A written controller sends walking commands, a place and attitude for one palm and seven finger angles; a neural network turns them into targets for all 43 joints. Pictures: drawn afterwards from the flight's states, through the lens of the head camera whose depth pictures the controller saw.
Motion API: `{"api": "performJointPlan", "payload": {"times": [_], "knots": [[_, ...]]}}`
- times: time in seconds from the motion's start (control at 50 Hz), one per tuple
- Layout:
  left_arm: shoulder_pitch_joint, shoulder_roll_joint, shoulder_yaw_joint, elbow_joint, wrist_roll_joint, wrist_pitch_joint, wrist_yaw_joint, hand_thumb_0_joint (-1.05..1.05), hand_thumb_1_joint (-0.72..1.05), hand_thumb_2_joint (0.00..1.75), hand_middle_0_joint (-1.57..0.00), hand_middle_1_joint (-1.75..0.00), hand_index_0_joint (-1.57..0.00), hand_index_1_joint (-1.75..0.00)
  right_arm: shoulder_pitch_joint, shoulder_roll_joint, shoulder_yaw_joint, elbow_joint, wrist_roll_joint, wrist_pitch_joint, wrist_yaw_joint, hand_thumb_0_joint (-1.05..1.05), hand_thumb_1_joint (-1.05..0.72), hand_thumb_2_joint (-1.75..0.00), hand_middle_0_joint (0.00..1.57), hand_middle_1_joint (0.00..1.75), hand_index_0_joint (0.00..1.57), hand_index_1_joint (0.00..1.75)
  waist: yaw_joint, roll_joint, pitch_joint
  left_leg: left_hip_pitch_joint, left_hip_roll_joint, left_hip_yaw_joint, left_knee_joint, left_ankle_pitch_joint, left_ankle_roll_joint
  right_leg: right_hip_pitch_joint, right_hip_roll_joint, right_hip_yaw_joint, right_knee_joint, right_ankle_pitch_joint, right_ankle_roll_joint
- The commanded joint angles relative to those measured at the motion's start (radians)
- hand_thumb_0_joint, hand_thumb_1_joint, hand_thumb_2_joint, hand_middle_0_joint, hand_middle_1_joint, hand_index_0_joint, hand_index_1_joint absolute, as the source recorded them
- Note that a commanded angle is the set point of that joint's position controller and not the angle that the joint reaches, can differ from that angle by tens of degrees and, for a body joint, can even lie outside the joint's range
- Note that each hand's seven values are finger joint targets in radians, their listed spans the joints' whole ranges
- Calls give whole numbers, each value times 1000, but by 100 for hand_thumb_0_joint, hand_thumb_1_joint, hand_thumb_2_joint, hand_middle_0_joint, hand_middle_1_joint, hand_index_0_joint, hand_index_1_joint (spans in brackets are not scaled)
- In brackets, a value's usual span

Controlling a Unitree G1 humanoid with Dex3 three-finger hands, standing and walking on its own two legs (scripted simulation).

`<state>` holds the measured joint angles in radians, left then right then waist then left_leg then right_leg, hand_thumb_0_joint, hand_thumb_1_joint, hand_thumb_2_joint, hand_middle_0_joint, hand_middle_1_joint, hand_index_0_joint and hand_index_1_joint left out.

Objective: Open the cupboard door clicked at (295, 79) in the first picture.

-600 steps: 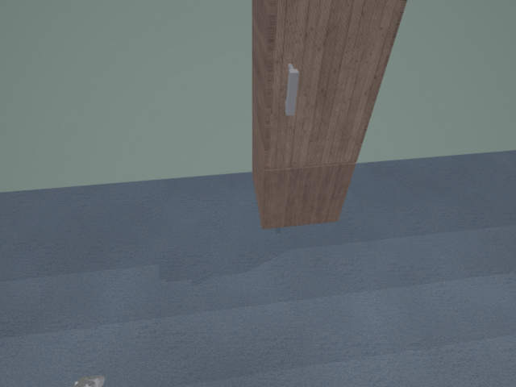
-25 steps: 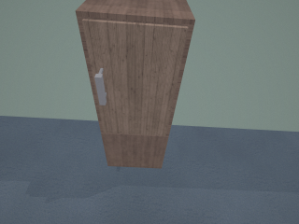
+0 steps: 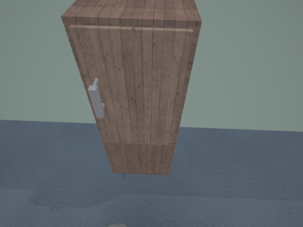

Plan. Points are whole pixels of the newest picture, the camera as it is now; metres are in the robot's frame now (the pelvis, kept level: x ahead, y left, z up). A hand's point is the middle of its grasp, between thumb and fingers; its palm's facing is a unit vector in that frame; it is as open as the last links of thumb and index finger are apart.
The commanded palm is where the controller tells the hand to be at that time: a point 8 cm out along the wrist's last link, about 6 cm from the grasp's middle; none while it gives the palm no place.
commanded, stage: come to a stop and stand still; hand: left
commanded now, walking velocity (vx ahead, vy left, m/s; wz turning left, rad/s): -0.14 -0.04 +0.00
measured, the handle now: (98, 98) +0.54 +0.22 +0.01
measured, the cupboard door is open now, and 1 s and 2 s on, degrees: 0 0 0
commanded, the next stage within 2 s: look again from close up in 0.72 s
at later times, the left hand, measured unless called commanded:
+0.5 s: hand out of the picture +0.00 +0.17 -0.18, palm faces +0.04 -0.98 -0.21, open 7.4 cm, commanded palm none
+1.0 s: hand out of the picture +0.06 +0.20 -0.17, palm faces -0.03 -0.98 -0.19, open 7.4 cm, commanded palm none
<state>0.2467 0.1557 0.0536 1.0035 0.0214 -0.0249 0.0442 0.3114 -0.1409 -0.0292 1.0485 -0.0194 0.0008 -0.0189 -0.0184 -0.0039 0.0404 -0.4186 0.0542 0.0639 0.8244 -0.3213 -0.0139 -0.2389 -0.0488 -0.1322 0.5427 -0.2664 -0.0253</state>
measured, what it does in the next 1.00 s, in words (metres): steps on the spot: left foot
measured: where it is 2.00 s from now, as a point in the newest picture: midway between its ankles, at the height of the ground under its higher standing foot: outside the picture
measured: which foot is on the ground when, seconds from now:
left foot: up 0.00-0.04, down 0.06-1.00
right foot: down 0.00-1.00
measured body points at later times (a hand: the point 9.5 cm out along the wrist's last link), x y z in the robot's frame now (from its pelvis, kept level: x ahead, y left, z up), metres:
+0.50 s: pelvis +0.01 +0.01 -0.01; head +0.00 +0.00 +0.44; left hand +0.00 +0.22 -0.16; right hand +0.08 -0.22 -0.16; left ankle +0.04 +0.12 -0.73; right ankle -0.01 -0.10 -0.73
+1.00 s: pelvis +0.02 +0.02 +0.00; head +0.03 +0.03 +0.45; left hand +0.06 +0.25 -0.15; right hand +0.03 -0.21 -0.15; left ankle +0.04 +0.12 -0.73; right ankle -0.01 -0.10 -0.73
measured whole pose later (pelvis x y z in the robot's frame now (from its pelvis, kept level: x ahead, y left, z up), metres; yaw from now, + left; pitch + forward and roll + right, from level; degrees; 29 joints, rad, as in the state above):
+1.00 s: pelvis +0.02 +0.02 +0.00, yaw -2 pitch -1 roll +0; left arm 0.28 0.19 -0.02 1.03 0.01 -0.01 0.03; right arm 0.27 -0.16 0.02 1.09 -0.02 -0.01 -0.01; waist -0.01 -0.03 0.01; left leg -0.23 0.01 0.08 0.49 -0.24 0.02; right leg -0.16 -0.01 -0.04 0.47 -0.30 0.00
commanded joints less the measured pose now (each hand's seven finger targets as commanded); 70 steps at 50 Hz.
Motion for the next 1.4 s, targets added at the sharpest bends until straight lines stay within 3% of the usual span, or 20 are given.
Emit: {"api": "performJointPlan", "payload": {"times": [0.0, 0.02, 0.04, 0.08, 0.14, 0.2, 0.28, 0.3, 0.32, 0.34, 0.36, 0.38, 0.42, 0.46, 0.48, 0.5, 0.52, 0.58, 0.68, 1.38], "knots": [[30, 117, 16, -54, -2, 25, -12, 0, 90, 90, -20, -30, -20, -30, 169, -10, -5, 0, 7, -6, 2, 0, -90, -90, 20, 30, 20, 30, -18, 19, 29, 273, -20, 24, -317, 218, -16, -212, -124, 110, -52, 63, -66], [58, 93, 12, -61, -7, 36, -16, 0, 90, 90, -20, -30, -20, -30, 146, -62, -14, -23, 3, -12, -3, 0, -90, -90, 20, 30, 20, 30, 1, 138, 31, 220, 67, -83, -378, 290, 23, -193, -68, 95, 14, -32, -28], [97, 59, 10, -66, -13, 45, -15, 0, 90, 90, -20, -30, -20, -30, 93, -131, -24, -60, -5, -16, -6, 0, -90, -90, 20, 30, 20, 30, 26, 270, 22, 116, 220, -249, -495, 312, 98, -142, -11, 48, 86, -165, 9], [118, 33, -2, -69, -9, 45, -16, 0, 90, 90, -20, -30, -20, -30, -11, -167, -31, -114, -13, -12, -12, 0, -90, -90, 20, 30, 20, 30, 56, 146, 68, -89, 286, -334, -585, 137, 181, -34, 7, 65, 209, -209, 13], [133, 28, -9, -37, -4, 45, -22, 0, 90, 90, -20, -30, -20, -30, -72, -143, -26, -110, -8, -17, -17, 0, -90, -90, 20, 30, 20, 30, 48, 200, -38, 73, 217, -239, -549, 253, 167, -40, 0, 92, 212, -179, 12], [168, 37, -15, -21, -3, 30, -21, 0, 90, 90, -20, -30, -20, -30, -86, -149, -32, -115, -1, -9, -18, 0, -90, -90, 20, 30, 20, 30, 48, 101, -100, 162, 170, -177, -433, 326, 140, 4, 5, 105, -4, -36, 21], [106, 105, -19, -35, 1, 7, -13, 0, 90, 90, -20, -30, -20, -30, -78, -75, -21, -111, 9, 8, -6, 0, -90, -90, 20, 30, 20, 30, -1, -170, -85, 165, 10, -38, -302, 105, 22, -40, -141, 283, -160, 199, -44], [87, 100, -21, -39, -1, 6, -11, 0, 90, 90, -20, -30, -20, -30, -86, -76, -19, -100, 7, 12, -3, 0, -90, -90, 20, 30, 20, 30, -1, -180, -53, 169, 4, -37, -295, 87, 15, -74, -148, 285, -177, 178, -55], [153, 112, -16, -51, 19, 7, 24, 0, 90, 90, -20, -30, -20, -30, -124, -160, -36, -156, 7, 4, 4, 0, -90, -90, 20, 30, 20, 30, 34, -90, -31, 175, -2, -9, -166, 63, -11, -81, -153, 382, -211, 302, -33], [89, 167, -15, -91, 10, 1, 21, 0, 90, 90, -20, -30, -20, -30, -96, -84, -25, -168, 5, 14, 18, 0, -90, -90, 20, 30, 20, 30, -7, -116, -55, 108, -22, -17, -103, -22, 4, -86, -166, 344, -231, 30, -59], [85, 163, -10, -110, 9, -2, 15, 0, 90, 90, -20, -30, -20, -30, -107, -88, -24, -169, 1, 17, 24, 0, -90, -90, 20, 30, 20, 30, 5, -53, -27, 83, -25, -14, -73, -35, 12, -122, -169, 359, -251, -89, -93], [72, 175, -3, -118, 9, -7, 15, 0, 90, 90, -20, -30, -20, -30, -93, -81, -20, -176, 1, 17, 27, 0, -90, -90, 20, 30, 20, 30, -10, -23, -36, 92, -20, -12, -114, -16, 16, -96, -164, 318, -233, -61, -102], [91, 148, -14, -107, 7, -13, 13, 0, 90, 90, -20, -30, -20, -30, -69, -72, -12, -171, 8, 0, 21, 0, -90, -90, 20, 30, 20, 30, -16, -99, -9, 150, -24, -20, -247, 58, 27, -98, -108, 249, -159, 65, -78], [104, 103, -27, -100, 1, -8, 12, 0, 90, 90, -20, -30, -20, -30, -36, -101, -9, -156, 9, -11, 14, 0, -90, -90, 20, 30, 20, 30, -10, -90, 27, 179, 29, -80, -337, 120, 51, -136, -48, 202, -124, -11, -37], [126, 86, -28, -96, 4, -9, 12, 0, 90, 90, -20, -30, -20, -30, -25, -112, -8, -145, 4, -21, 12, 0, -90, -90, 20, 30, 20, 30, 5, -38, 34, 165, 63, -109, -368, 183, 68, -111, -25, 178, -102, 7, -28], [130, 93, -29, -86, 0, 1, 9, 0, 90, 90, -20, -30, -20, -30, -47, -119, -2, -136, 3, -22, 9, 0, -90, -90, 20, 30, 20, 30, 20, 93, 40, 121, 68, -148, -406, 144, 80, -77, -14, 161, -87, -30, -18], [143, 104, -28, -80, -1, 4, 7, 0, 90, 90, -20, -30, -20, -30, -68, -116, 0, -139, 3, -20, 7, 0, -90, -90, 20, 30, 20, 30, 33, 96, 58, 81, 70, -162, -430, 93, 86, -49, -6, 159, -93, -35, -14], [144, 108, -34, -67, 0, -3, 1, 0, 90, 90, -20, -30, -20, -30, -64, -116, 5, -130, 3, -23, 5, 0, -90, -90, 20, 30, 20, 30, 33, 5, 34, 89, 48, -125, -427, 77, 72, -7, -25, 180, -132, -8, -20], [104, 132, -38, -66, -4, -4, -4, 0, 90, 90, -20, -30, -20, -30, -45, -124, 15, -93, 3, -27, 5, 0, -90, -90, 20, 30, 20, 30, 25, -12, -2, 146, 40, -102, -419, 125, 60, 10, -42, 191, -158, 19, -19], [102, 123, -52, 66, -4, 1, -5, 0, 90, 90, -20, -30, -20, -30, -53, -144, 24, 38, 11, -37, -8, 0, -90, -90, 20, 30, 20, 30, 25, -7, -7, 252, 63, -95, -452, 291, 64, 54, -58, 178, -168, 168, 3]]}}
